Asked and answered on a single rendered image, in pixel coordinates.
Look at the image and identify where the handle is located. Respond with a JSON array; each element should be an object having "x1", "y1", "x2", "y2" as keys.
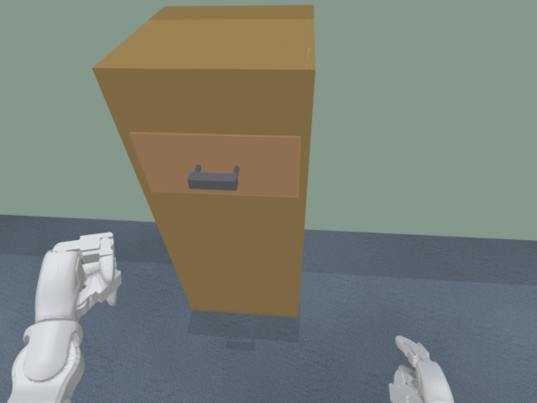
[{"x1": 187, "y1": 165, "x2": 239, "y2": 191}]

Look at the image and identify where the drawer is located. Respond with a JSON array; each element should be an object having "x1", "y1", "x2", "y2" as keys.
[{"x1": 130, "y1": 132, "x2": 300, "y2": 196}]

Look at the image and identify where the cabinet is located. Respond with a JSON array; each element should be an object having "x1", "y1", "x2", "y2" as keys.
[{"x1": 92, "y1": 5, "x2": 315, "y2": 317}]

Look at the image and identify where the robot left hand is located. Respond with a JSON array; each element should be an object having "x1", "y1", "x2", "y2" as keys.
[{"x1": 35, "y1": 232, "x2": 122, "y2": 323}]

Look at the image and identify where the left robot forearm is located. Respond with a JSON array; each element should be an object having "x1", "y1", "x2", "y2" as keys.
[{"x1": 7, "y1": 318, "x2": 85, "y2": 403}]

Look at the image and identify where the robot right hand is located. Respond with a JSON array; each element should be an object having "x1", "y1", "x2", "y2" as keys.
[{"x1": 388, "y1": 336, "x2": 454, "y2": 403}]

